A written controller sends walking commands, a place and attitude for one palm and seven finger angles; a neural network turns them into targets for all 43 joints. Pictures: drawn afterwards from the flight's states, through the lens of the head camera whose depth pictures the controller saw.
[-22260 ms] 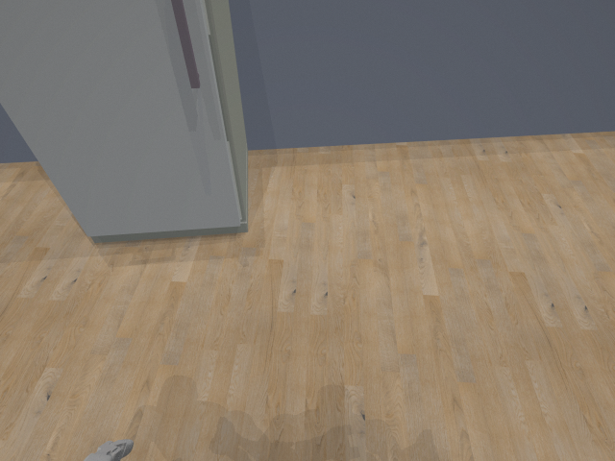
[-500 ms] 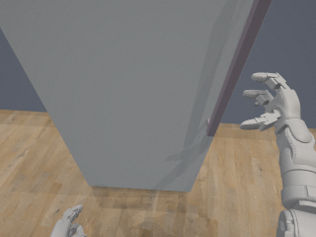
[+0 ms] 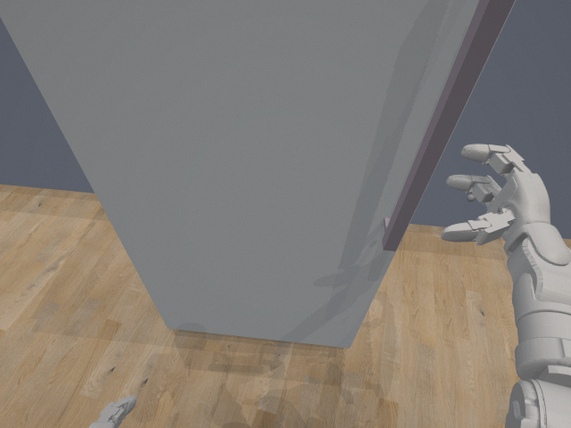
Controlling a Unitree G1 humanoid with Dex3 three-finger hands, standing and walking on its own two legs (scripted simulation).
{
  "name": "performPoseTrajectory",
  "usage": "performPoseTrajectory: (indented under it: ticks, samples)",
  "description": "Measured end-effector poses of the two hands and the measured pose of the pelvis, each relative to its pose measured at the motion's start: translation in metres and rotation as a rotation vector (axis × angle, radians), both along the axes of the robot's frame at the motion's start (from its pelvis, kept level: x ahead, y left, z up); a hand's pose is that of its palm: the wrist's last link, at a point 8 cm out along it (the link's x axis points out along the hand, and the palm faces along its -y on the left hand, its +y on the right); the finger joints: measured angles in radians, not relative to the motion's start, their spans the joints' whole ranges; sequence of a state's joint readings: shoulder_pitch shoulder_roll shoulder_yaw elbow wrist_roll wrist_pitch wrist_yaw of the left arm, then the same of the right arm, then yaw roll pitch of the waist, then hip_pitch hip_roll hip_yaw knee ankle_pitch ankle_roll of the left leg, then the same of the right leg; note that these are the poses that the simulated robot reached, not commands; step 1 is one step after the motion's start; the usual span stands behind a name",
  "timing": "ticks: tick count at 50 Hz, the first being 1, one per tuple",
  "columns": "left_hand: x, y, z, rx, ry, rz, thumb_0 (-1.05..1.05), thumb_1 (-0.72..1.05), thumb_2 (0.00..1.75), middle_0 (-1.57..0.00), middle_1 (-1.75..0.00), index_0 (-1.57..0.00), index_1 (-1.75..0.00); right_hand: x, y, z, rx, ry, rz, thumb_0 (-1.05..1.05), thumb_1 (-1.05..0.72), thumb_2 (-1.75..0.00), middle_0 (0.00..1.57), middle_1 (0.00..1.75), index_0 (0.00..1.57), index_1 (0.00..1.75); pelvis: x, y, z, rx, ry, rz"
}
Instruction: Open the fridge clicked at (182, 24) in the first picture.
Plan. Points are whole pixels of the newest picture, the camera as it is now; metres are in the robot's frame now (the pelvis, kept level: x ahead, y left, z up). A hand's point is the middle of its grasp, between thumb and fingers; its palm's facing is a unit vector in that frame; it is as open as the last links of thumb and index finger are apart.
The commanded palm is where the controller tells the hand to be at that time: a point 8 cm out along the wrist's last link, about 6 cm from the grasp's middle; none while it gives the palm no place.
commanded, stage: move the hooked fingers beside the handle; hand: right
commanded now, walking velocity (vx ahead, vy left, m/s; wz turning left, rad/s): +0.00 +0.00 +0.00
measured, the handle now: (436, 119) +0.47 -0.14 +0.23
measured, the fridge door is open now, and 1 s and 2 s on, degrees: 0 0 0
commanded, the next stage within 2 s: feel for the door with the fingertips in 0.28 s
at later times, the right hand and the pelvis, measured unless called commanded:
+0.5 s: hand (464, 196) +0.40 -0.19 +0.16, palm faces +0.00 +1.00 +0.00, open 14.0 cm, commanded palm +0.38 -0.24 +0.15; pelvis +0.00 +0.01 +0.00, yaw -1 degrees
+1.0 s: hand (450, 190) +0.40 -0.17 +0.16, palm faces +0.02 +1.00 -0.01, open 14.0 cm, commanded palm +0.39 -0.22 +0.15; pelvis +0.00 +0.02 +0.00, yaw -1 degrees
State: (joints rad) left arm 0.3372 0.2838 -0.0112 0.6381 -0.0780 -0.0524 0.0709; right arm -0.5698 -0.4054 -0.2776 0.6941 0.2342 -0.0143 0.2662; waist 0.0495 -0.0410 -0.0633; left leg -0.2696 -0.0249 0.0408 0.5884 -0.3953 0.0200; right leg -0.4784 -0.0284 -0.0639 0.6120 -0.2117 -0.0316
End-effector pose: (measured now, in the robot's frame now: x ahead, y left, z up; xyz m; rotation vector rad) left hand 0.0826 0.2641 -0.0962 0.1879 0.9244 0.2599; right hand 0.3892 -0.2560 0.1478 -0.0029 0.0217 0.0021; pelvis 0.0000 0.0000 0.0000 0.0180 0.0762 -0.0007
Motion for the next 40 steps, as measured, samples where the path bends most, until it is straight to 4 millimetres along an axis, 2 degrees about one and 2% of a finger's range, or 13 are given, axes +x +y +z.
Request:
performPoseTrajectory:
  ticks: [3, 8, 14, 19, 23, 33, 40]
  samples:
    - [0.010, -0.004, 0.002, -0.004, -0.024, -0.018, 0.01, 0.90, 0.90, -0.20, -0.29, -0.20, -0.29, -0.002, 0.005, 0.000, 0.005, -0.026, -0.006, -0.01, 0.50, -0.30, 0.30, 1.20, 0.30, 1.20, 0.000, -0.001, 0.000, -0.001, -0.001, 0.001]
    - [0.026, -0.010, 0.005, -0.010, -0.061, -0.043, 0.01, 0.90, 0.90, -0.20, -0.29, -0.21, -0.29, -0.001, 0.006, 0.011, 0.006, -0.085, -0.021, -0.01, 0.50, -0.30, 0.30, 1.20, 0.30, 1.20, 0.002, 0.001, 0.000, -0.003, -0.008, -0.001]
    - [0.036, -0.011, 0.007, -0.022, -0.078, -0.051, 0.01, 0.90, 0.90, -0.20, -0.30, -0.21, -0.29, 0.001, 0.000, 0.011, -0.002, -0.025, -0.027, -0.01, 0.50, -0.30, 0.30, 1.20, 0.30, 1.20, 0.004, 0.003, 0.001, -0.004, -0.006, -0.004]
    - [0.037, -0.008, 0.006, -0.021, -0.068, -0.055, 0.01, 0.90, 0.90, -0.20, -0.30, -0.21, -0.29, -0.006, 0.002, 0.004, 0.003, -0.011, -0.018, -0.01, 0.50, -0.30, 0.30, 1.20, 0.30, 1.20, 0.006, 0.004, 0.001, -0.005, -0.008, -0.007]
    - [0.036, -0.005, 0.005, -0.014, -0.058, -0.060, 0.01, 0.90, 0.90, -0.20, -0.29, -0.21, -0.29, -0.010, 0.008, 0.006, -0.002, -0.049, -0.015, -0.01, 0.50, -0.30, 0.30, 1.20, 0.30, 1.20, 0.005, 0.006, 0.001, -0.006, -0.014, -0.012]
    - [0.033, -0.002, 0.002, -0.028, -0.055, -0.051, 0.01, 0.90, 0.90, -0.20, -0.29, -0.21, -0.29, 0.000, 0.039, 0.007, 0.004, -0.022, 0.013, -0.01, 0.50, -0.30, 0.30, 1.20, 0.30, 1.20, 0.003, 0.010, 0.001, -0.009, -0.015, -0.011]
    - [0.027, 0.001, 0.001, -0.044, -0.051, -0.038, 0.01, 0.90, 0.90, -0.20, -0.29, -0.21, -0.29, -0.003, 0.046, 0.008, 0.014, -0.044, -0.013, -0.01, 0.50, -0.30, 0.30, 1.20, 0.30, 1.20, 0.006, 0.015, 0.002, -0.016, -0.021, 0.001]
